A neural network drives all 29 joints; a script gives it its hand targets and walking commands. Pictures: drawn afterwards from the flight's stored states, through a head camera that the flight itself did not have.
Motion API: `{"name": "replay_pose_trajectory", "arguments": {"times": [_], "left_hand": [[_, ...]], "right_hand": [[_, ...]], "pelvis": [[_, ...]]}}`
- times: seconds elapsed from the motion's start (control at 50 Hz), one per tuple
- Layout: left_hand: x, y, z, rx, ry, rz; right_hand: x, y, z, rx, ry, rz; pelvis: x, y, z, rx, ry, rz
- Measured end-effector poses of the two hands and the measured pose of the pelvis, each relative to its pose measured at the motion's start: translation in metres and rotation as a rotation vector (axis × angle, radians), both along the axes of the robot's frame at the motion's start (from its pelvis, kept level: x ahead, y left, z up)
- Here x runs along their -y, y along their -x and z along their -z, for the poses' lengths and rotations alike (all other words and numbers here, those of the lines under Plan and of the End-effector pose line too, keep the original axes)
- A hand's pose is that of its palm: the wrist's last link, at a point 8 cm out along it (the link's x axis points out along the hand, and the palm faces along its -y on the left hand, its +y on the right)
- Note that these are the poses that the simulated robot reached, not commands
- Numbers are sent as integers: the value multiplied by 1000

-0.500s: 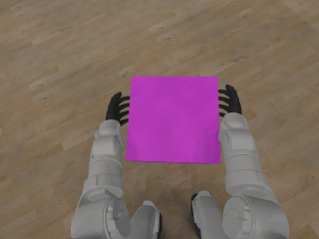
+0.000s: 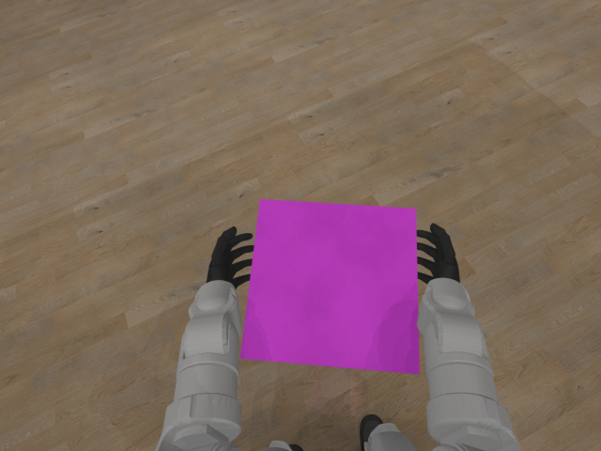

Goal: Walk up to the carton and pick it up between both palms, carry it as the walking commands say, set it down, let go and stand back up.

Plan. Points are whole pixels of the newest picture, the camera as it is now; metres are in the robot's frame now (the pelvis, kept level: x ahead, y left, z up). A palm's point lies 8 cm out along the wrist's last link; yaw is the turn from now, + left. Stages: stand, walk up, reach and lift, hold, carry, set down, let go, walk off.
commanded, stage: reach and lift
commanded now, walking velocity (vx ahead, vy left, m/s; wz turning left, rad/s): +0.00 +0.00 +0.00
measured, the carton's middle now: (330, 290) +0.36 +0.00 -0.11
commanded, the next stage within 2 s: hold in 1.70 s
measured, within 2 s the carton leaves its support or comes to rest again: neither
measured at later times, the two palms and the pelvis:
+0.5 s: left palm (200, 279) +0.32 +0.15 +0.05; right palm (456, 275) +0.32 -0.15 +0.04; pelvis +0.01 +0.00 +0.03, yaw +1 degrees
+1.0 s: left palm (178, 279) +0.30 +0.16 +0.09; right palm (466, 275) +0.31 -0.15 +0.08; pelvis +0.01 +0.01 +0.03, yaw +1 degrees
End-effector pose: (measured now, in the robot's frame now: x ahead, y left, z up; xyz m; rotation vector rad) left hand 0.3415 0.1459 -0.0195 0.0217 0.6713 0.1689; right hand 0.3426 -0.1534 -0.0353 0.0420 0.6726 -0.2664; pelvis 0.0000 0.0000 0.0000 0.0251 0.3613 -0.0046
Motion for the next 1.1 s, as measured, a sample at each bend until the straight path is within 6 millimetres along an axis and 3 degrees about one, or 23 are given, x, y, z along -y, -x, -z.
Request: {"name": "replay_pose_trajectory", "arguments": {"times": [0.26, 0.7, 0.92, 1.1], "left_hand": [[-7, 16, -34, -8, -10, 6], [-12, 33, -93, 31, -31, 12], [-11, 37, -109, 34, -39, 23], [-14, 40, -110, 31, -37, 2]], "right_hand": [[-4, 8, -40, -6, 0, -46], [-9, 27, -99, 27, 25, -81], [-8, 34, -112, 27, 29, -73], [-9, 38, -115, 25, 12, -111]], "pelvis": [[0, -2, -19, 165, 10, -14], [-3, -13, -31, 403, 22, -29], [-6, -11, -32, 461, 23, -31], [-7, -7, -32, 480, 23, -25]]}}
